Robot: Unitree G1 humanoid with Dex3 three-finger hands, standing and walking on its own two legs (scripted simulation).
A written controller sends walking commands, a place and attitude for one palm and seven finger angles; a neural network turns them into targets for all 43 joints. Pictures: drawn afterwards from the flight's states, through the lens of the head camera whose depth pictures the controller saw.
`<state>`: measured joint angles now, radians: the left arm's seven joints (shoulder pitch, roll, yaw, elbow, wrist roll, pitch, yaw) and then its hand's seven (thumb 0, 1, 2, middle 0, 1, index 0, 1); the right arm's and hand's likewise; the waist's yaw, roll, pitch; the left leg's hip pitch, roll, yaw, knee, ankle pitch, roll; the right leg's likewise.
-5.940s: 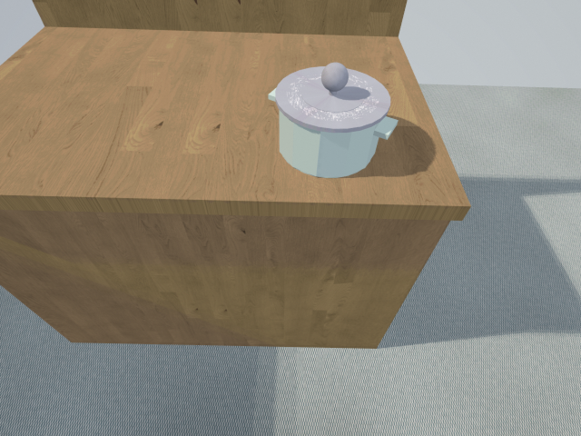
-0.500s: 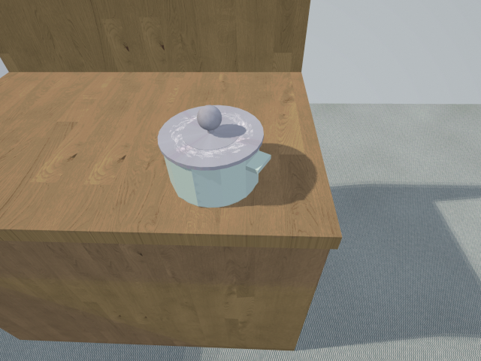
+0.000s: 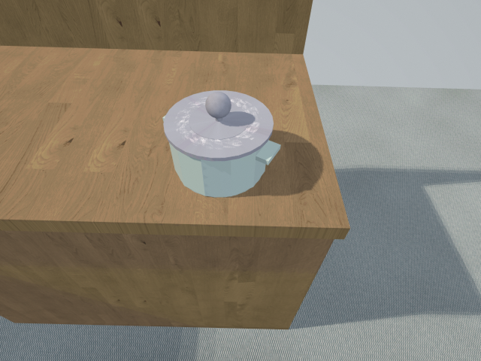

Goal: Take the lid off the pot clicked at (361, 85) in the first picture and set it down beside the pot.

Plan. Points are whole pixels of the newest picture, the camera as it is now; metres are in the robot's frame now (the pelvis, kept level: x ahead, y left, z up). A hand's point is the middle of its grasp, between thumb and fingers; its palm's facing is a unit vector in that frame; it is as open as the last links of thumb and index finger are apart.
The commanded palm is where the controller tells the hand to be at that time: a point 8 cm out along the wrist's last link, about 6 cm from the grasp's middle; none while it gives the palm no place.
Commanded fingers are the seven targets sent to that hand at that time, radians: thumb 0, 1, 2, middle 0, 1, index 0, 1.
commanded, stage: look again from close up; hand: left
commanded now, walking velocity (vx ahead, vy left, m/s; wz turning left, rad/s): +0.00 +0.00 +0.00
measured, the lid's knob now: (218, 105) +0.51 +0.08 +0.17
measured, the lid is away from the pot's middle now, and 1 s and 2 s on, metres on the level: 0.00 0.00 0.00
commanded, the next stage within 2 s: shuffle to correct the standing spot in 1.20 s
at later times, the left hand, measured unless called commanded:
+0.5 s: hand out of the picture +0.06 +0.15 -0.17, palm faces +0.01 -0.98 -0.19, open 7.4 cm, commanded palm none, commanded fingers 0.00 0.90 0.90 -0.20 -0.30 -0.20 -0.30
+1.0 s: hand out of the picture +0.08 +0.14 -0.17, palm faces +0.02 -0.98 -0.19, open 7.4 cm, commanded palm none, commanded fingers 0.00 0.90 0.90 -0.20 -0.30 -0.20 -0.30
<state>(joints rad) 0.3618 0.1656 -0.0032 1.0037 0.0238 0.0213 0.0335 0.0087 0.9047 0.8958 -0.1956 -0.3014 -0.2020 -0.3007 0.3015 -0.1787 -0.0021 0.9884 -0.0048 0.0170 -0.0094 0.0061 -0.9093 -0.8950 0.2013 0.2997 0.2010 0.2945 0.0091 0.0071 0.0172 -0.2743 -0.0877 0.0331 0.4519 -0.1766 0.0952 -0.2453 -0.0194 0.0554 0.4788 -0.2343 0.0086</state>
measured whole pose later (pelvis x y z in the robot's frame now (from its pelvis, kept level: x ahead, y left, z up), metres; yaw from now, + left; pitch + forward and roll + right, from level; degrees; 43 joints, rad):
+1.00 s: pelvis +0.07 -0.03 +0.00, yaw +0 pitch +0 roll +0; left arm 0.29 0.16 -0.01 1.06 0.01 -0.01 0.05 0.01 0.91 0.90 -0.20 -0.30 -0.20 -0.30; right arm 0.26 -0.16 0.01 1.09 0.00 -0.02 -0.03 0.01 -0.92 -0.89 0.20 0.30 0.20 0.29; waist 0.00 -0.02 0.04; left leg -0.15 -0.06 0.01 0.42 -0.27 0.06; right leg -0.11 0.01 0.04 0.41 -0.30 0.00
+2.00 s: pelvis +0.02 -0.06 +0.00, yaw +0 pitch +0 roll -1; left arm 0.35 0.15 0.00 1.00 0.01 0.00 0.04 0.01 0.90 0.90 -0.20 -0.30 -0.20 -0.30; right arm 0.28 -0.17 -0.02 1.05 0.00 0.01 -0.01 0.00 -0.91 -0.90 0.20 0.30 0.20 0.29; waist 0.01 0.01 -0.01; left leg -0.24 0.01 -0.02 0.55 -0.30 0.01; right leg -0.21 0.08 0.01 0.43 -0.23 -0.06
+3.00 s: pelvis +0.02 +0.00 +0.00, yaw +0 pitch -2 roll +0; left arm 0.29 0.16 -0.01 1.03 0.01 0.01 0.05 0.01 0.90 0.90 -0.20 -0.30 -0.20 -0.30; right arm 0.20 -0.19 0.00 1.05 -0.01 0.00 -0.02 0.00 -0.91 -0.89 0.20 0.30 0.20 0.29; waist 0.01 0.02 0.06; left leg -0.15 -0.10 0.03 0.45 -0.28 0.10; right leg -0.19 -0.03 0.06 0.48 -0.26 0.04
